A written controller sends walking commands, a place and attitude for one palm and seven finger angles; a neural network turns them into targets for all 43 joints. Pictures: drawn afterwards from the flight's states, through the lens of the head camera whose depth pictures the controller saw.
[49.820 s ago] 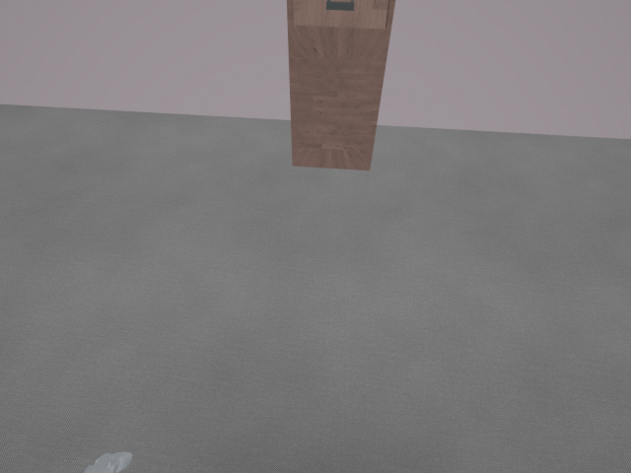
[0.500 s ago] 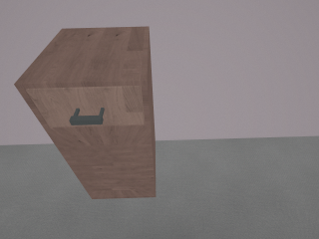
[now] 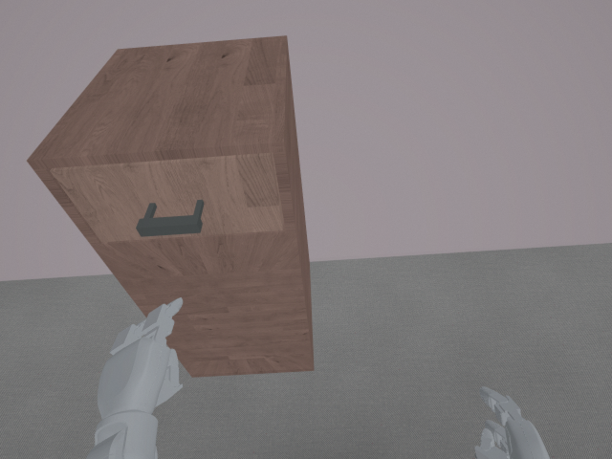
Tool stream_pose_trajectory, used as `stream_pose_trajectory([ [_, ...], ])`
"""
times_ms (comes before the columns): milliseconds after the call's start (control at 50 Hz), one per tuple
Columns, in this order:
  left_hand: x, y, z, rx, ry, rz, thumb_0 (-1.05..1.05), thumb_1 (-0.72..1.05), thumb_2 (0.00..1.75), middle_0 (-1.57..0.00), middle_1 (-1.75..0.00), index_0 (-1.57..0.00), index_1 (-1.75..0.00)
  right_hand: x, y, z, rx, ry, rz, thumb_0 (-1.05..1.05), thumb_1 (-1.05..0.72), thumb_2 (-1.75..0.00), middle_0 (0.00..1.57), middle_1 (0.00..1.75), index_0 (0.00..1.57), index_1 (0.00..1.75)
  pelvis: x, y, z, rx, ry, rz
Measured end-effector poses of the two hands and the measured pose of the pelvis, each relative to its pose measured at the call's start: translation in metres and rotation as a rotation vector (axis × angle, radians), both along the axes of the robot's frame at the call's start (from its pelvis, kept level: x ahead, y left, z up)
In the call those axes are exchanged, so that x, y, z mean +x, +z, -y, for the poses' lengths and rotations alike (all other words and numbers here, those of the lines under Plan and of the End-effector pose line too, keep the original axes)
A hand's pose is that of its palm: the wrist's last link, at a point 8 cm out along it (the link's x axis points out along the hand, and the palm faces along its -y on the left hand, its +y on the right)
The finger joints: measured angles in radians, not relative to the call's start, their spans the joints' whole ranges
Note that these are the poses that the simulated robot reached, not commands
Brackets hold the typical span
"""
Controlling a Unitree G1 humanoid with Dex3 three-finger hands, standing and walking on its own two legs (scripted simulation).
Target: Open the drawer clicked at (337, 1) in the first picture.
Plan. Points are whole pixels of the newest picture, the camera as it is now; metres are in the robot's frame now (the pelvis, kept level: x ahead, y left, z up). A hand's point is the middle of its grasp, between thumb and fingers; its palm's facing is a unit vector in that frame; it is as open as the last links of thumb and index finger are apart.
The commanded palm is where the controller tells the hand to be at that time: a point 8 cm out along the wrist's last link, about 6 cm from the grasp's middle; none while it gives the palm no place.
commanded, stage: raise the hand with hooked fingers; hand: left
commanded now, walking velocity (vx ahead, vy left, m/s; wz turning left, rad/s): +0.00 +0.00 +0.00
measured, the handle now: (172, 216) +0.50 +0.26 +0.04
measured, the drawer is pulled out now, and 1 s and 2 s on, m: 0.00 0.00 0.00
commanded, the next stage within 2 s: move the hooked fingers above the handle in 1.62 s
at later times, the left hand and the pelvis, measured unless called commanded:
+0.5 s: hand (176, 361) +0.24 +0.18 +0.03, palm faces +0.05 -0.10 -0.99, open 10.7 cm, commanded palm +0.20 +0.19 +0.08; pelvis +0.00 -0.07 +0.00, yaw +0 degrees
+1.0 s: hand (174, 289) +0.30 +0.17 +0.11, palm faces +0.14 -0.10 -0.99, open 13.5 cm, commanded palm +0.27 +0.19 +0.17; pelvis -0.01 -0.03 +0.01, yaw -6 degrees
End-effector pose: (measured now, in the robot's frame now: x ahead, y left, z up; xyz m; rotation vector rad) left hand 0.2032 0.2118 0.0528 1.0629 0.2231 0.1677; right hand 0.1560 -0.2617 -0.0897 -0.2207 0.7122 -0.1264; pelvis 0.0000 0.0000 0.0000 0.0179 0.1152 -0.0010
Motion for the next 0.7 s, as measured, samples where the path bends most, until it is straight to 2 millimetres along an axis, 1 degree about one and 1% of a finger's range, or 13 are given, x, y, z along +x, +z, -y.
stream_pose_trajectory([
  [20,0.002,0.001,0.008,0.046,-0.033,0.024,0.02,0.76,0.83,-0.20,-0.41,-0.20,-0.40,0.014,0.007,0.000,0.009,0.012,0.025,0.02,-0.92,-0.90,0.19,0.30,0.20,0.29,-0.001,-0.001,0.003,0.003,-0.012,-0.010],
  [60,-0.005,-0.007,0.023,0.099,-0.085,0.026,0.02,0.72,0.81,-0.20,-0.43,-0.20,-0.43,0.039,0.022,-0.001,0.021,0.052,0.059,0.02,-0.92,-0.90,0.19,0.30,0.20,0.29,-0.002,-0.004,0.010,0.010,-0.031,-0.024],
  [120,-0.033,-0.032,0.035,0.157,-0.120,-0.043,0.01,0.64,0.78,-0.21,-0.48,-0.21,-0.47,0.070,0.038,-0.006,0.013,0.137,0.079,0.01,-0.92,-0.90,0.19,0.30,0.20,0.29,-0.003,-0.007,0.023,0.017,-0.035,-0.033],
  [180,-0.066,-0.048,0.029,0.251,-0.093,-0.118,0.00,0.56,0.75,-0.23,-0.52,-0.23,-0.52,0.095,0.044,-0.014,-0.005,0.217,0.084,0.01,-0.91,-0.90,0.19,0.30,0.20,0.29,-0.003,-0.011,0.034,0.014,-0.020,-0.037],
  [220,-0.080,-0.047,0.018,0.335,-0.058,-0.125,0.00,0.51,0.73,-0.24,-0.55,-0.24,-0.55,0.107,0.041,-0.020,-0.012,0.261,0.082,0.01,-0.91,-0.90,0.19,0.30,0.20,0.30,-0.003,-0.014,0.041,0.011,-0.002,-0.038],
  [240,-0.082,-0.042,0.011,0.375,-0.038,-0.110,0.00,0.48,0.72,-0.24,-0.57,-0.25,-0.57,0.111,0.038,-0.023,-0.011,0.279,0.080,0.01,-0.91,-0.90,0.19,0.30,0.20,0.30,-0.003,-0.016,0.043,0.009,0.008,-0.038],
  [300,-0.074,-0.018,-0.003,0.451,0.020,-0.015,0.00,0.40,0.69,-0.26,-0.61,-0.26,-0.61,0.116,0.026,-0.032,0.008,0.314,0.069,0.01,-0.91,-0.90,0.19,0.30,0.20,0.30,-0.004,-0.020,0.051,0.004,0.040,-0.029],
  [340,-0.057,0.001,-0.005,0.458,0.040,0.060,0.00,0.35,0.67,-0.26,-0.64,-0.26,-0.64,0.113,0.017,-0.036,0.037,0.319,0.056,0.01,-0.91,-0.90,0.19,0.30,0.20,0.30,-0.006,-0.020,0.054,0.001,0.060,-0.018],
  [400,-0.024,0.024,0.007,0.439,0.029,0.118,0.01,0.28,0.64,-0.26,-0.69,-0.27,-0.69,0.099,0.004,-0.038,0.089,0.296,0.011,0.01,-0.91,-0.90,0.20,0.30,0.20,0.30,-0.006,-0.017,0.059,0.005,0.066,-0.008],
  [480,0.009,0.035,0.029,0.402,-0.041,0.063,0.00,0.20,0.60,-0.26,-0.75,-0.27,-0.74,0.066,-0.005,-0.027,0.140,0.222,-0.076,0.01,-0.91,-0.90,0.20,0.30,0.20,0.30,-0.002,-0.007,0.064,0.026,0.012,-0.001],
  [540,0.020,0.035,0.038,0.407,-0.118,-0.007,0.00,0.13,0.57,-0.27,-0.79,-0.27,-0.79,0.040,-0.007,-0.007,0.141,0.148,-0.122,0.01,-0.91,-0.90,0.20,0.30,0.21,0.30,0.002,0.000,0.067,0.041,-0.051,0.009],
  [600,0.024,0.038,0.043,0.415,-0.177,-0.035,0.00,0.06,0.54,-0.27,-0.84,-0.28,-0.83,0.018,-0.009,0.020,0.110,0.060,-0.153,0.01,-0.91,-0.90,0.20,0.30,0.21,0.30,0.004,0.003,0.067,0.040,-0.098,0.016],
  [700,0.032,0.062,0.047,0.424,-0.212,0.086,0.00,-0.05,0.49,-0.29,-0.91,-0.29,-0.91,-0.009,-0.013,0.061,0.034,-0.062,-0.183,0.01,-0.91,-0.90,0.20,0.30,0.20,0.30,0.003,0.004,0.062,0.033,-0.118,0.012],
])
